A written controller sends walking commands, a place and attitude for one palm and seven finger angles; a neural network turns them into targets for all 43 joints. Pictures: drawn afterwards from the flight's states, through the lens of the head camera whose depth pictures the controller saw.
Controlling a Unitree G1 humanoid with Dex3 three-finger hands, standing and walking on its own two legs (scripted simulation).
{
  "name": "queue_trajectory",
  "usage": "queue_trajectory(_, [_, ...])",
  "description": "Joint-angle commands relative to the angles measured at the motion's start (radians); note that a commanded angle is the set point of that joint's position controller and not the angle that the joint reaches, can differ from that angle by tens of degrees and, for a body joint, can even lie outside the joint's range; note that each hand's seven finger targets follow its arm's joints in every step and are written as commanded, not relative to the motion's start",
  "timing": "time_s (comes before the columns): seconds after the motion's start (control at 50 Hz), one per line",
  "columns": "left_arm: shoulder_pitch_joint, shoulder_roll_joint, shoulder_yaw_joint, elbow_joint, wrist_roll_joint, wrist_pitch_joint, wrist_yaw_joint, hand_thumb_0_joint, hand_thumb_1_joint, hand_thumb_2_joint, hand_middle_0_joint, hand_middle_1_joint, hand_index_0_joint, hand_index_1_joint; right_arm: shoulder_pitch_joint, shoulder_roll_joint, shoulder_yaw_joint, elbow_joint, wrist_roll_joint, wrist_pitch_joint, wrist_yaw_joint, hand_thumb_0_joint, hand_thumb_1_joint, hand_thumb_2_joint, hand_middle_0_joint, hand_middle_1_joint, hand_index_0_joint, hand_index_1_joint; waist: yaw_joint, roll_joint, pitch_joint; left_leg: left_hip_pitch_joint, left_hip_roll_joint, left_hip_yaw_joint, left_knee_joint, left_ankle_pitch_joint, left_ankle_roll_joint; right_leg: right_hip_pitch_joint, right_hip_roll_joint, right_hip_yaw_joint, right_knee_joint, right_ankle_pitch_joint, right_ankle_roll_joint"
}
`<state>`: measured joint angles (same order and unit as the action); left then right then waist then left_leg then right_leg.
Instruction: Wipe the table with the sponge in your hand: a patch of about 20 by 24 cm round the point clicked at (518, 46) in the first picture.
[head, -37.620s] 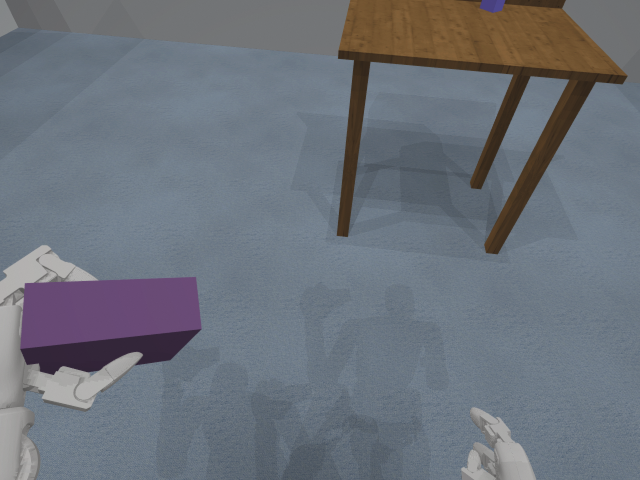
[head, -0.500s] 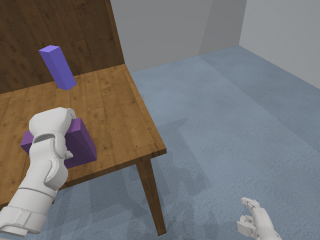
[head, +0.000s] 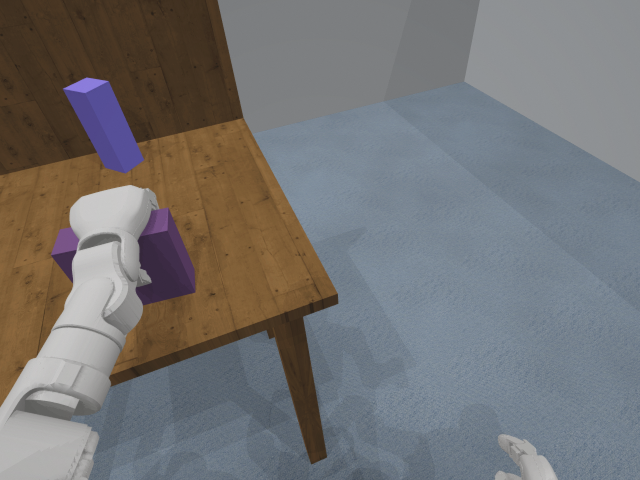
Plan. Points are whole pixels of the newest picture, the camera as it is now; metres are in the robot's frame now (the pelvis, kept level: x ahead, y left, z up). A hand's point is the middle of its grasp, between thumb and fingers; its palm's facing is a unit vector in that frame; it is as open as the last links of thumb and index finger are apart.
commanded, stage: wipe forward along the middle lane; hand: left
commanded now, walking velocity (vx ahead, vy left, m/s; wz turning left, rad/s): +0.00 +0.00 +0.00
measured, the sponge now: (138, 273) +0.35 +0.30 +0.08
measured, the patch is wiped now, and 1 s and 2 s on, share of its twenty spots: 0.80 0.80 0.80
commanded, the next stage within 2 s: slide back across to the first lane in 0.94 s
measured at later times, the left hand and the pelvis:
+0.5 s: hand (131, 216) +0.42 +0.32 +0.13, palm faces -0.07 +0.00 -1.00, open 9.4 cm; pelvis +0.01 +0.00 +0.00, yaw -1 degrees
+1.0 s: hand (125, 200) +0.45 +0.34 +0.13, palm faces -0.10 +0.00 -0.99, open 9.4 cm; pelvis +0.01 +0.01 +0.00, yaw -1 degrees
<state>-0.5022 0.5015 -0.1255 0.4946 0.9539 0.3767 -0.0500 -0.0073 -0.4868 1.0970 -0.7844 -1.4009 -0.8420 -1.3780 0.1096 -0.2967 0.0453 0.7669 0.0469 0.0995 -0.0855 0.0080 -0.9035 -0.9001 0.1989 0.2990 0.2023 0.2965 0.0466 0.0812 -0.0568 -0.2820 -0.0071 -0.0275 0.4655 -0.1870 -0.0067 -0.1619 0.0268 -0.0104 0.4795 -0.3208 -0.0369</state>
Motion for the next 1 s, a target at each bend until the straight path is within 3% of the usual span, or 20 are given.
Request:
queue_trajectory(0.0, [-0.349,0.199,0.036,0.038,0.054,0.000,0.026,0.000,0.100,1.300,-1.200,-1.600,-1.200,-1.600,-0.128,-0.124,-0.041,-0.136,0.004,-0.039,-0.019,0.000,-0.900,-0.900,0.200,0.300,0.200,0.300,-0.024,-0.114,-0.104,0.072,-0.045,0.052,-0.049,0.062,0.040,-0.066,0.019,-0.002,-0.104,0.184,-0.003])
queue_trajectory(0.04, [-0.348,0.196,0.034,0.081,0.058,-0.009,0.025,0.000,0.100,1.300,-1.200,-1.600,-1.200,-1.600,-0.111,-0.126,-0.045,-0.132,0.003,-0.041,-0.018,0.000,-0.900,-0.900,0.200,0.300,0.200,0.300,-0.022,-0.125,-0.130,0.080,-0.045,0.051,-0.039,0.085,0.043,-0.060,0.019,0.000,-0.099,0.219,-0.004])
queue_trajectory(0.06, [-0.366,0.246,0.069,0.088,0.070,-0.014,0.026,0.000,0.100,1.300,-1.200,-1.600,-1.200,-1.600,-0.100,-0.136,-0.048,-0.127,-0.002,-0.034,-0.017,0.000,-0.900,-0.900,0.200,0.300,0.200,0.300,-0.020,-0.104,-0.151,0.075,-0.042,0.052,-0.043,0.089,0.037,-0.047,0.019,0.005,-0.098,0.219,-0.008])
queue_trajectory(0.12, [-0.376,0.195,0.031,0.119,0.069,-0.037,0.025,0.000,0.100,1.300,-1.200,-1.600,-1.200,-1.600,-0.085,-0.126,-0.050,-0.134,0.002,-0.033,-0.016,0.000,-0.900,-0.900,0.200,0.300,0.200,0.300,-0.029,-0.127,-0.160,0.073,-0.043,0.055,-0.029,0.106,0.041,-0.048,0.018,0.000,-0.088,0.254,-0.004])
queue_trajectory(0.16, [-0.395,0.235,0.063,0.125,0.076,-0.050,0.029,0.000,0.100,1.300,-1.200,-1.600,-1.200,-1.600,-0.068,-0.135,-0.056,-0.131,-0.002,-0.028,-0.013,0.000,-0.900,-0.900,0.200,0.300,0.200,0.300,-0.025,-0.107,-0.180,0.074,-0.039,0.049,-0.030,0.112,0.039,-0.043,0.020,0.001,-0.086,0.252,-0.010])
queue_trajectory(0.22, [-0.395,0.234,0.065,0.162,0.066,-0.070,0.034,0.000,0.100,1.300,-1.200,-1.600,-1.200,-1.600,-0.051,-0.131,-0.056,-0.131,0.000,-0.029,-0.012,0.000,-0.900,-0.900,0.200,0.300,0.200,0.300,-0.028,-0.119,-0.174,0.067,-0.041,0.054,-0.017,0.129,0.044,-0.044,0.019,0.000,-0.079,0.290,-0.007])
queue_trajectory(0.26, [-0.448,0.302,0.107,0.187,0.073,-0.076,0.037,0.000,0.100,1.300,-1.200,-1.600,-1.200,-1.600,-0.039,-0.143,-0.059,-0.120,-0.003,-0.022,-0.015,0.000,-0.900,-0.900,0.200,0.300,0.200,0.300,-0.031,-0.126,-0.175,0.053,-0.040,0.054,-0.022,0.119,0.043,-0.037,0.018,0.006,-0.083,0.278,-0.007])
queue_trajectory(0.28, [-0.472,0.284,0.084,0.208,0.076,-0.082,0.037,0.000,0.100,1.300,-1.200,-1.600,-1.200,-1.600,-0.032,-0.139,-0.058,-0.120,0.001,-0.022,-0.016,0.000,-0.900,-0.900,0.200,0.300,0.200,0.300,-0.045,-0.123,-0.154,0.045,-0.040,0.056,-0.020,0.112,0.044,-0.058,0.018,0.002,-0.082,0.269,-0.005])
queue_trajectory(0.32, [-0.481,0.274,0.078,0.235,0.075,-0.093,0.038,0.000,0.100,1.300,-1.200,-1.600,-1.200,-1.600,-0.018,-0.139,-0.061,-0.115,0.002,-0.025,-0.015,0.000,-0.900,-0.900,0.200,0.300,0.200,0.300,-0.047,-0.136,-0.161,0.048,-0.038,0.056,-0.018,0.118,0.047,-0.060,0.019,-0.001,-0.080,0.280,-0.003])
queue_trajectory(0.36, [-0.521,0.311,0.095,0.248,0.088,-0.102,0.037,0.000,0.100,1.300,-1.200,-1.600,-1.200,-1.600,-0.005,-0.148,-0.064,-0.105,-0.001,-0.019,-0.015,0.000,-0.900,-0.900,0.200,0.300,0.200,0.300,-0.050,-0.104,-0.178,0.049,-0.038,0.055,-0.017,0.133,0.045,-0.057,0.020,0.004,-0.081,0.290,-0.008])
queue_trajectory(0.4, [-0.542,0.309,0.085,0.277,0.092,-0.113,0.038,0.000,0.100,1.300,-1.200,-1.600,-1.200,-1.600,0.014,-0.145,-0.065,-0.103,0.001,-0.021,-0.014,0.000,-0.900,-0.900,0.200,0.300,0.200,0.300,-0.059,-0.098,-0.179,0.050,-0.035,0.058,-0.004,0.141,0.049,-0.068,0.018,0.004,-0.073,0.308,-0.007])
queue_trajectory(0.44, [-0.519,0.304,0.088,0.283,0.093,-0.127,0.037,0.000,0.100,1.300,-1.200,-1.600,-1.200,-1.600,0.027,-0.145,-0.072,-0.103,0.001,-0.022,-0.011,0.000,-0.900,-0.900,0.200,0.300,0.200,0.300,-0.055,-0.096,-0.215,0.060,-0.033,0.062,0.007,0.167,0.052,-0.055,0.017,0.008,-0.065,0.345,-0.007])
queue_trajectory(0.46, [-0.509,0.342,0.123,0.280,0.095,-0.135,0.037,0.000,0.100,1.300,-1.200,-1.600,-1.200,-1.600,0.035,-0.151,-0.076,-0.101,-0.003,-0.019,-0.009,0.000,-0.900,-0.900,0.200,0.300,0.200,0.300,-0.045,-0.092,-0.238,0.054,-0.035,0.061,0.007,0.185,0.049,-0.027,0.018,0.011,-0.063,0.370,-0.011])
queue_trajectory(0.5, [-0.507,0.311,0.094,0.297,0.090,-0.148,0.037,0.000,0.100,1.300,-1.200,-1.600,-1.200,-1.600,0.044,-0.146,-0.075,-0.106,0.001,-0.018,-0.008,0.000,-0.900,-0.900,0.200,0.300,0.200,0.300,-0.055,-0.100,-0.229,0.045,-0.034,0.065,0.017,0.184,0.052,-0.039,0.018,0.009,-0.055,0.382,-0.006])
queue_trajectory(0.58, [-0.547,0.335,0.108,0.314,0.096,-0.165,0.049,0.000,0.100,1.300,-1.200,-1.600,-1.200,-1.600,0.067,-0.155,-0.082,-0.097,0.001,-0.016,-0.004,0.000,-0.900,-0.900,0.200,0.300,0.200,0.300,-0.070,-0.101,-0.219,0.041,-0.030,0.064,0.021,0.189,0.055,-0.062,0.021,0.009,-0.052,0.381,-0.006])
queue_trajectory(0.76, [-0.619,0.446,0.167,0.384,0.110,-0.183,0.061,0.000,0.100,1.300,-1.200,-1.600,-1.200,-1.600,0.105,-0.170,-0.088,-0.081,0.000,-0.010,-0.001,0.000,-0.900,-0.900,0.200,0.300,0.200,0.300,-0.081,-0.092,-0.238,-0.002,-0.030,0.070,0.034,0.184,0.056,-0.054,0.019,0.021,-0.047,0.411,-0.003])
queue_trajectory(0.82, [-0.641,0.416,0.131,0.411,0.120,-0.189,0.062,0.000,0.100,1.300,-1.200,-1.600,-1.200,-1.600,0.123,-0.167,-0.088,-0.081,0.001,-0.012,0.001,0.000,-0.900,-0.900,0.200,0.300,0.200,0.300,-0.096,-0.069,-0.236,0.003,-0.027,0.069,0.044,0.184,0.057,-0.091,0.022,0.018,-0.039,0.390,-0.003])
queue_trajectory(0.88, [-0.680,0.450,0.143,0.435,0.130,-0.195,0.061,0.000,0.100,1.300,-1.200,-1.600,-1.200,-1.600,0.144,-0.172,-0.091,-0.077,0.001,-0.010,-0.001,0.000,-0.900,-0.900,0.200,0.300,0.200,0.300,-0.109,-0.058,-0.248,0.005,-0.023,0.066,0.050,0.183,0.057,-0.107,0.023,0.020,-0.037,0.374,-0.003])
queue_trajectory(0.94, [-0.735,0.502,0.164,0.468,0.130,-0.204,0.061,0.000,0.100,1.300,-1.200,-1.600,-1.200,-1.600,0.160,-0.178,-0.089,-0.069,0.002,-0.013,-0.006,0.000,-0.900,-0.900,0.200,0.300,0.200,0.300,-0.121,-0.094,-0.246,-0.029,-0.021,0.064,0.055,0.147,0.061,-0.110,0.020,0.025,-0.038,0.359,0.003])
queue_trajectory(0.98, [-0.748,0.534,0.177,0.481,0.136,-0.213,0.059,0.000,0.100,1.300,-1.200,-1.600,-1.200,-1.600,0.173,-0.178,-0.090,-0.070,0.002,-0.013,-0.009,0.000,-0.900,-0.900,0.200,0.300,0.200,0.300,-0.119,-0.073,-0.275,-0.032,-0.021,0.066,0.058,0.155,0.060,-0.101,0.019,0.027,-0.031,0.365,0.002])
